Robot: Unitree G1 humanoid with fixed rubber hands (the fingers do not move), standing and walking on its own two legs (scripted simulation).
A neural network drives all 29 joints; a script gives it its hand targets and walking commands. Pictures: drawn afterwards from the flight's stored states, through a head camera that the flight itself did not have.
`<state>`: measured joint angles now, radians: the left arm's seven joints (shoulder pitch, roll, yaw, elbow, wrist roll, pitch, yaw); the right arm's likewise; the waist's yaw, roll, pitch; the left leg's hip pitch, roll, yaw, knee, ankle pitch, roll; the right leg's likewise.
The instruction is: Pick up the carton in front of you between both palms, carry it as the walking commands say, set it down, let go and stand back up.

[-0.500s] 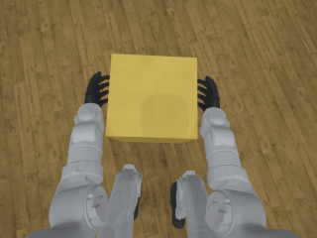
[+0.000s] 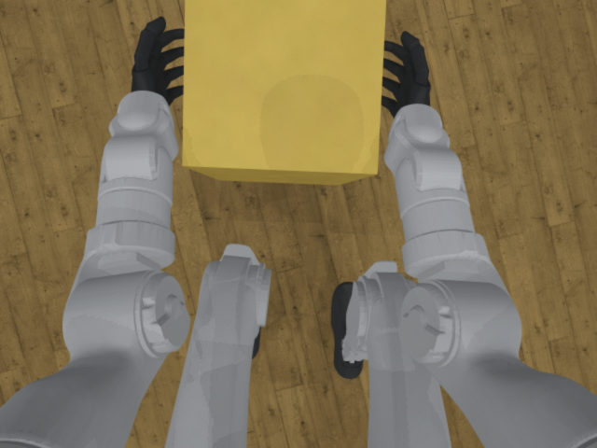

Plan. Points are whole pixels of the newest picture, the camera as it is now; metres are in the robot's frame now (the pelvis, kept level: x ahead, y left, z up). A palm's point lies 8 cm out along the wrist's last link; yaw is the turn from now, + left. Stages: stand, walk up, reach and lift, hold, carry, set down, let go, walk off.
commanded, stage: set down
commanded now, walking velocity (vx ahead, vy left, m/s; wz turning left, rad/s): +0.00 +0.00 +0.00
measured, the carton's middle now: (282, 106) +0.52 +0.09 -0.20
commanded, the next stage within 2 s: none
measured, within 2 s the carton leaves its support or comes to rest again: rests again in 0.52 s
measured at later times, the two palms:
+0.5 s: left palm (177, 104) +0.51 +0.25 -0.25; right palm (369, 113) +0.54 -0.05 -0.25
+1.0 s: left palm (175, 110) +0.51 +0.25 -0.26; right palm (370, 116) +0.54 -0.05 -0.26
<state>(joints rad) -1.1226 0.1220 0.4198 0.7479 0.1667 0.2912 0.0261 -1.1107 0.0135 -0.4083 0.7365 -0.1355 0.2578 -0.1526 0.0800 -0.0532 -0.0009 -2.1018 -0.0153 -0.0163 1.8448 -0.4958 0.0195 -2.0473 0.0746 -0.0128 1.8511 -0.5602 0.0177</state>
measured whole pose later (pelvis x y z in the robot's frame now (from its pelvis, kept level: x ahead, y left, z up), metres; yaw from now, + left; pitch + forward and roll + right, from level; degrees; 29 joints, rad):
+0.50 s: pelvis +0.00 +0.00 -0.08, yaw +0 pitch +38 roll -4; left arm -1.38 0.29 0.25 0.86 -0.01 0.27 0.09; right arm -1.38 -0.15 -0.22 0.87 0.08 0.22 -0.23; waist 0.10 -0.05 0.34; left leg -2.27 -0.02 -0.01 2.13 -0.54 0.03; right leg -2.20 0.09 -0.01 2.14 -0.62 0.04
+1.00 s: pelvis -0.02 +0.00 -0.10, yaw +0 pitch +33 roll -1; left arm -1.45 0.36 0.32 1.01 0.03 0.22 -0.02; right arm -1.48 -0.15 -0.28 1.00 0.00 0.20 -0.14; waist 0.10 -0.05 0.41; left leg -2.25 0.01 0.00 2.19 -0.52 0.03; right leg -2.21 0.12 0.00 2.21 -0.59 0.04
